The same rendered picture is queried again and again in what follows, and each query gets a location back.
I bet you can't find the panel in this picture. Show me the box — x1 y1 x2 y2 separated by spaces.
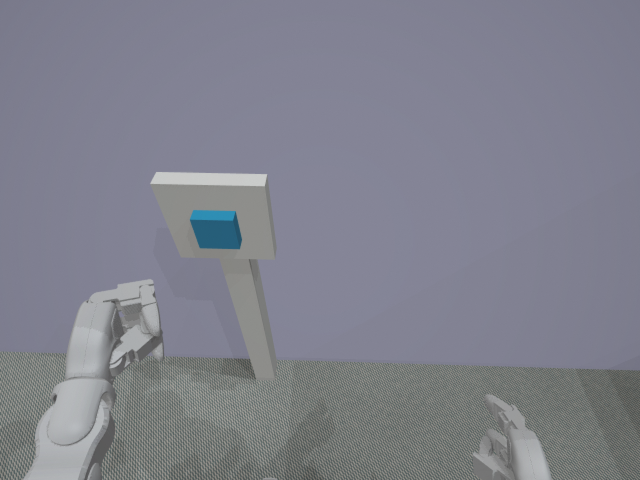
150 172 277 381

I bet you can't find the robot right hand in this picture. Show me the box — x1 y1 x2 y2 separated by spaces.
473 394 552 480

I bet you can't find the robot left forearm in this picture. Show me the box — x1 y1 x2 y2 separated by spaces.
23 377 116 480

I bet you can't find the robot left hand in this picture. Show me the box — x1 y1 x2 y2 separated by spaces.
65 279 164 385

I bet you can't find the button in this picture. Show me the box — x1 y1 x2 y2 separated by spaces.
190 210 242 249

